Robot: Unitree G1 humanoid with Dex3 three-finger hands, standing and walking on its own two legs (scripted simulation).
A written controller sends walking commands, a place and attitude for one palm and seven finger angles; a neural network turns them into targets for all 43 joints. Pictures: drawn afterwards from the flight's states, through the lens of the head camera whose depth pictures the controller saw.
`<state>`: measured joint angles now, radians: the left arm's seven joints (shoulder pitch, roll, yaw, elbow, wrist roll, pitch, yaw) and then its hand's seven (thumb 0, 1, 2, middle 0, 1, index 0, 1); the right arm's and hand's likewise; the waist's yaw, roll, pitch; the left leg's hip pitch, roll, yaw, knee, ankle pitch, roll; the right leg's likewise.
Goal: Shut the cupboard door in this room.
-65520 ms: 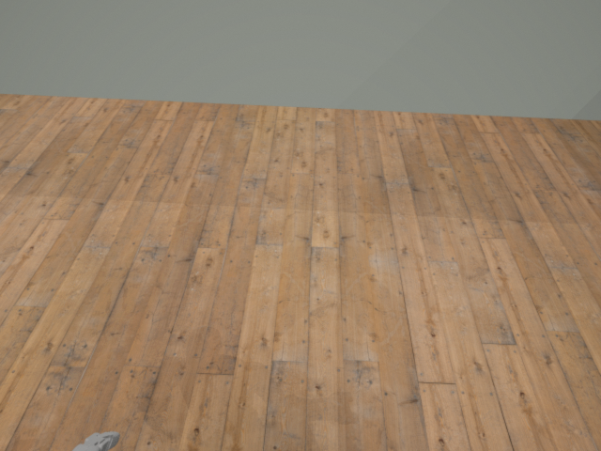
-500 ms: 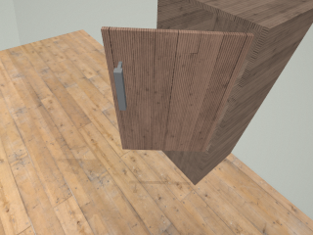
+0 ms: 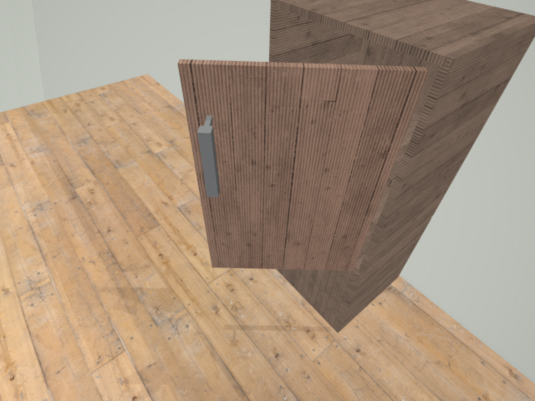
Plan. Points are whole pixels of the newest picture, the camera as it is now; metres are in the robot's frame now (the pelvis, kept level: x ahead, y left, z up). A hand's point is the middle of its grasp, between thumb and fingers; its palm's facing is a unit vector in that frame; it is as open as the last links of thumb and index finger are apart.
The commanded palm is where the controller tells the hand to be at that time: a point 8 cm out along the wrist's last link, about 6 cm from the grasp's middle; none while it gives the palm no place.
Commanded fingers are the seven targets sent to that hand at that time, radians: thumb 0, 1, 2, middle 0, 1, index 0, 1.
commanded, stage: look again from close up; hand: left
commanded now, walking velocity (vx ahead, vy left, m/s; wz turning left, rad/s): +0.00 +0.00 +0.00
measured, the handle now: (211, 157) +0.52 +0.15 +0.09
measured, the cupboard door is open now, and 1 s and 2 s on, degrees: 50 50 50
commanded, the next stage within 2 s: shuffle to correct the standing spot in 0.22 s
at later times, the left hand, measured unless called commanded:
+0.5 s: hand out of the picture +0.04 +0.22 -0.16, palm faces -0.01 -0.96 -0.28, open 7.4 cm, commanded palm none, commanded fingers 0.00 0.90 0.90 -0.20 -0.30 -0.20 -0.30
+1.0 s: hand out of the picture +0.08 +0.14 -0.17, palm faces +0.00 -0.99 -0.14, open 7.4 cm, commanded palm none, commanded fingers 0.00 0.90 0.90 -0.20 -0.30 -0.20 -0.30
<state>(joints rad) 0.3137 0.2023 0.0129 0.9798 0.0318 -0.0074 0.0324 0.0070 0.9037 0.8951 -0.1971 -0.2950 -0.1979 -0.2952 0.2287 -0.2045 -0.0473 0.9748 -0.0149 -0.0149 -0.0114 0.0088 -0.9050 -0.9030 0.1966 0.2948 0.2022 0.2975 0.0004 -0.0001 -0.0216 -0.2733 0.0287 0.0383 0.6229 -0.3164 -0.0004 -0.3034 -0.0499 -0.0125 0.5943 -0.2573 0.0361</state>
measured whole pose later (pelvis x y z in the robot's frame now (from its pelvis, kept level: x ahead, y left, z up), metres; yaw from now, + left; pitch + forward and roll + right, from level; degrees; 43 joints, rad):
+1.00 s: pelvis +0.07 -0.03 +0.01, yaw -2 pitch -1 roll -1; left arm 0.30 0.15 0.06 1.05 0.04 0.04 -0.01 0.02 0.91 0.89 -0.20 -0.30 -0.20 -0.30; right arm 0.33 -0.12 -0.05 1.11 -0.04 -0.05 -0.05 0.00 -0.90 -0.90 0.20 0.30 0.20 0.30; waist -0.02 -0.02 0.05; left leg -0.14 0.09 0.09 0.50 -0.34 -0.03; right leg -0.40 -0.05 -0.09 0.80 -0.38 0.00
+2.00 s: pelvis +0.09 -0.05 +0.01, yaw +0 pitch -2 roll +0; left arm 0.32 0.14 0.00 1.09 0.03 0.00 0.03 0.01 0.91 0.90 -0.20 -0.29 -0.20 -0.30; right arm 0.29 -0.13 -0.02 1.13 -0.01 0.01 -0.01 0.01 -0.91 -0.90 0.20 0.29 0.20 0.30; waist 0.00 -0.03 0.05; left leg -0.17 -0.01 0.14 0.41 -0.21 0.05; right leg -0.22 -0.08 -0.09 0.42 -0.16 0.03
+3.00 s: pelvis +0.09 -0.05 +0.01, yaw +1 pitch -2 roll +0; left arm 0.46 0.19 0.04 0.49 -0.06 0.09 0.06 0.02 0.90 0.89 -0.20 -0.30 -0.20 -0.30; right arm 0.33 -0.16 0.01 0.97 0.02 -0.12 -0.06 0.02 -0.92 -0.90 0.20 0.30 0.20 0.30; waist 0.00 -0.02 0.05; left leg -0.25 0.00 0.12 0.55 -0.28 0.05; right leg -0.29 -0.08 -0.09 0.55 -0.24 0.00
